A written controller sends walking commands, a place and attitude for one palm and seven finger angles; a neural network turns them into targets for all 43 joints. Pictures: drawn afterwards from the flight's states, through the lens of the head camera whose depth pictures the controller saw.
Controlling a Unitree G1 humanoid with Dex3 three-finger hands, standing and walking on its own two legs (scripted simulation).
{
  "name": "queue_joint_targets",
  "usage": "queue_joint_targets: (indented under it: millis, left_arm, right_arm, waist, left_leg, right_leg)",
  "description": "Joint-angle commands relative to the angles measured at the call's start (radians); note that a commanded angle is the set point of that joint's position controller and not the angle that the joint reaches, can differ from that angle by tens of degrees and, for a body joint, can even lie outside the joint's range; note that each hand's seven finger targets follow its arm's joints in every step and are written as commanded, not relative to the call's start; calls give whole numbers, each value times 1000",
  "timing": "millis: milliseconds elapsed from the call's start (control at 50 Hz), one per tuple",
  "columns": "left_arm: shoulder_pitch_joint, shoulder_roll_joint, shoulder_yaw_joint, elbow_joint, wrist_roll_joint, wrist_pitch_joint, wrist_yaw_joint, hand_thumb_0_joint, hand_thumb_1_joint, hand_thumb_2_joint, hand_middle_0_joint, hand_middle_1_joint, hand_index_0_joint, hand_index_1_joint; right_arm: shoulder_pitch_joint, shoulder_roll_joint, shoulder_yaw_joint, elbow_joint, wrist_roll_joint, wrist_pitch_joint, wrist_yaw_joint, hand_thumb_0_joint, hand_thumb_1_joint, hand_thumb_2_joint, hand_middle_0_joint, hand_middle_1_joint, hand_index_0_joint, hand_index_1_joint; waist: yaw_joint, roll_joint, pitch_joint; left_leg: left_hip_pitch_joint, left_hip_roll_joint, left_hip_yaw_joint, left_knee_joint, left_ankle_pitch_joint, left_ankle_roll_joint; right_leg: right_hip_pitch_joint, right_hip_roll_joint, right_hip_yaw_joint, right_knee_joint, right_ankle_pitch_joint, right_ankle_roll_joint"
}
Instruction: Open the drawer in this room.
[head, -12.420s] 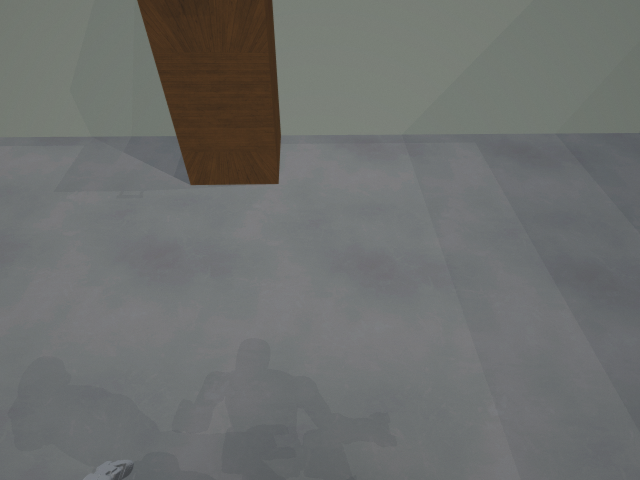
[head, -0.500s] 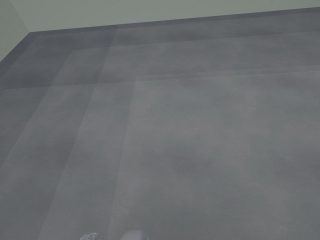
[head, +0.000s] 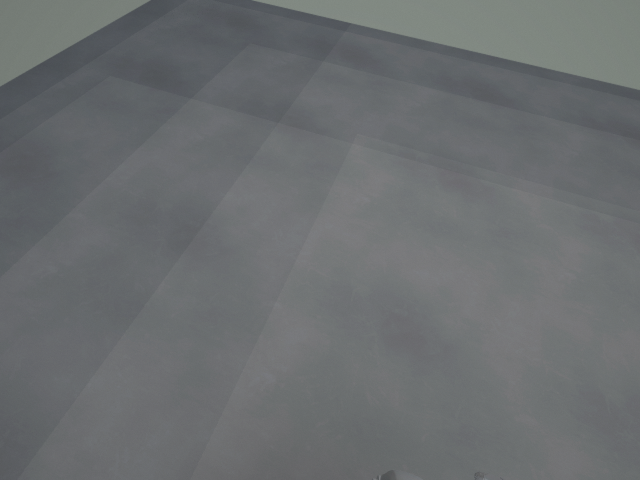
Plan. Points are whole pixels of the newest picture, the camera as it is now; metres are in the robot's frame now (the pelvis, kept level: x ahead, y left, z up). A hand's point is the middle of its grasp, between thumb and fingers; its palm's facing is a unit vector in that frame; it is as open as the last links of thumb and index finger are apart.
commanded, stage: turn or walk to find it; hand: left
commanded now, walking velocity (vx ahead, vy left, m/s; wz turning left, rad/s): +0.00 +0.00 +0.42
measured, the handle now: out of the picture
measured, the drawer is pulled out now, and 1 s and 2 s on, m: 0.00 0.00 0.00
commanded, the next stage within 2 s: none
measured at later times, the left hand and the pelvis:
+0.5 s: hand out of the picture +0.05 +0.15 -0.14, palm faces +0.18 -0.94 -0.28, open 7.4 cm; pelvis -0.03 -0.06 +0.00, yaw +12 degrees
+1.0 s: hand out of the picture -0.15 +0.17 -0.18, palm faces +0.48 -0.84 -0.25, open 7.4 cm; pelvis -0.07 -0.03 +0.00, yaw +25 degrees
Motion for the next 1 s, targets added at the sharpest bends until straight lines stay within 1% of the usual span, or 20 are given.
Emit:
queue_joint_targets:
  millis: [0, 220, 320, 340, 360, 380, 400, 440, 480, 520, 600, 700, 780, 820, 840, 860, 880, 900, 940, 980]
  left_arm:
    - [-19, 70, 9, -77, -6, -40, 2, 0, 900, 900, -200, -300, -200, -300]
    - [-119, 36, -1, -141, -14, -44, 13, 0, 900, 900, -200, -300, -200, -300]
    - [-29, 39, 1, -123, -23, -61, 17, 0, 900, 900, -200, -300, -200, -300]
    - [7, 59, 5, -115, -21, -69, 21, 0, 900, 900, -200, -300, -200, -300]
    - [37, 124, 18, -112, -9, -78, 27, 0, 900, 900, -200, -300, -200, -300]
    - [40, 198, 31, -116, 2, -82, 32, 0, 900, 900, -200, -300, -200, -300]
    - [24, 191, 23, -134, -5, -76, 34, 0, 900, 900, -200, -300, -200, -300]
    - [-95, 123, 18, -154, -9, -79, 35, 0, 900, 900, -200, -300, -200, -300]
    - [-137, 81, 1, -167, -10, -83, 30, 0, 900, 900, -200, -300, -200, -300]
    - [-94, 77, 0, -157, -10, -91, 28, 0, 900, 900, -200, -300, -200, -300]
    - [-10, 92, 6, -128, -5, -92, 28, 0, 900, 900, -200, -300, -200, -300]
    - [57, 131, 19, -97, 6, -87, 26, 0, 900, 900, -200, -300, -200, -300]
    - [62, 160, 28, -81, 8, -79, 24, 0, 900, 900, -200, -300, -200, -300]
    - [19, 162, 30, -81, -1, -74, 22, 0, 900, 900, -200, -300, -200, -300]
    - [19, 141, 28, -86, -10, -68, 20, 0, 900, 900, -200, -300, -200, -300]
    - [32, 88, 16, -110, -17, -61, 15, 0, 900, 900, -200, -300, -200, -300]
    - [-16, 42, -7, -142, -13, -53, 16, 0, 900, 900, -200, -300, -200, -300]
    - [-38, 66, 0, -145, -8, -44, 18, 0, 900, 900, -200, -300, -200, -300]
    - [-68, 67, 7, -114, -7, -35, 15, 0, 900, 900, -200, -300, -200, -300]
    - [-34, 69, 8, -96, -7, -40, 4, 0, 900, 900, -200, -300, -200, -300]
  right_arm:
    - [42, -197, -49, -42, 6, -15, -20, 0, -900, -900, 200, 300, 200, 300]
    - [123, -197, -69, -32, -6, -5, -16, 0, -900, -900, 200, 300, 200, 300]
    - [93, -190, -76, -40, -2, 1, -11, 0, -900, -900, 200, 300, 200, 300]
    - [92, -171, -74, -45, 5, 1, -8, 0, -900, -900, 200, 300, 200, 300]
    - [97, -125, -70, -53, 14, 1, -2, 0, -900, -900, 200, 300, 200, 300]
    - [80, -74, -58, -81, 12, 0, -1, 0, -900, -900, 200, 300, 200, 300]
    - [62, -125, -72, -82, 3, 11, -3, 0, -900, -900, 200, 300, 200, 300]
    - [98, -124, -82, -31, -4, 37, 5, 0, -900, -900, 200, 300, 200, 300]
    - [151, -104, -77, -2, -5, 42, 15, 0, -900, -900, 200, 300, 200, 300]
    - [163, -101, -73, 7, -2, 42, 16, 0, -900, -900, 200, 300, 200, 300]
    - [92, -101, -66, -7, -1, 42, 15, 0, -900, -900, 200, 300, 200, 300]
    - [4, -81, -48, -29, 6, 29, 14, 0, -900, -900, 200, 300, 200, 300]
    - [6, -79, -39, -36, 15, 14, 10, 0, -900, -900, 200, 300, 200, 300]
    - [72, -97, -41, -20, 12, 5, 9, 0, -900, -900, 200, 300, 200, 300]
    - [106, -136, -49, -12, 10, -4, 10, 0, -900, -900, 200, 300, 200, 300]
    - [135, -233, -71, -19, 3, -12, 7, 0, -900, -900, 200, 300, 200, 300]
    - [180, -295, -84, -10, 5, -5, -1, 0, -900, -900, 200, 300, 200, 300]
    - [179, -284, -80, -4, 1, 1, -3, 0, -900, -900, 200, 300, 200, 300]
    - [91, -229, -65, -20, -3, -4, -22, 0, -900, -900, 200, 300, 200, 300]
    - [32, -202, -51, -41, -1, -8, -22, 0, -900, -900, 200, 300, 200, 300]
  waist:
    - [-34, 141, -91]
    - [-72, 194, -115]
    - [-24, 182, -162]
    - [-8, 130, -183]
    - [6, -22, -201]
    - [18, -257, -151]
    - [18, -166, -132]
    - [-43, -140, -47]
    - [-78, -100, -12]
    - [-66, -129, -35]
    - [-25, -140, -29]
    - [15, -151, -70]
    - [15, -186, -115]
    - [-34, -153, -138]
    - [-58, -44, -166]
    - [-73, 229, -191]
    - [-98, 348, -172]
    - [-97, 236, -161]
    - [-73, 274, -100]
    - [-42, 207, -82]
  left_leg:
    - [108, 225, -212, -226, 435, 91]
    - [105, 229, -372, -200, 385, 135]
    - [-7, 162, -382, -123, 384, 85]
    - [-77, 123, -358, -81, 305, 44]
    - [-240, 46, -271, 40, 118, -15]
    - [-400, -82, -105, 260, -235, -77]
    - [-358, -47, -131, 451, -294, -73]
    - [-335, -14, -147, 635, -184, -79]
    - [-341, 4, -111, 693, -86, -94]
    - [-351, 10, -90, 698, -50, -112]
    - [-346, 33, -67, 615, -79, -129]
    - [-271, 35, -9, 369, -174, -126]
    - [-150, 17, 39, 162, -161, -104]
    - [-11, 20, 51, -29, 11, -92]
    - [127, 54, 6, -147, 155, -75]
    - [272, 264, -276, -188, 391, 6]
    - [258, 410, -408, -194, 686, 120]
    - [191, 423, -342, -179, 591, 161]
    - [135, 319, -297, -197, 535, 129]
    - [107, 260, -227, -194, 505, 105]
  right_leg:
    - [-91, -3, 69, 79, 84, 20]
    - [-9, 41, 82, -197, -9, 19]
    - [238, 83, 53, -542, 164, -3]
    - [352, 56, 68, -672, 255, -11]
    - [502, -101, 209, -749, 247, -55]
    - [508, -337, 423, -770, 360, -165]
    - [349, -391, 396, -773, 411, -228]
    - [211, -274, 286, -801, 270, -200]
    - [207, -197, 143, -767, 343, -154]
    - [264, -180, 93, -752, 409, -149]
    - [314, -213, 86, -738, 476, -171]
    - [389, -246, 62, -674, 654, -201]
    - [398, -257, 42, -601, 732, -195]
    - [334, -237, -15, -523, 636, -140]
    - [237, -201, -49, -416, 524, -91]
    - [8, -77, -97, -224, 160, -18]
    - [-109, -16, -38, -76, -213, 11]
    - [-78, -29, 23, 12, -190, -6]
    - [-121, -29, 68, 67, -68, 3]
    - [-102, -18, 69, 79, 14, 9]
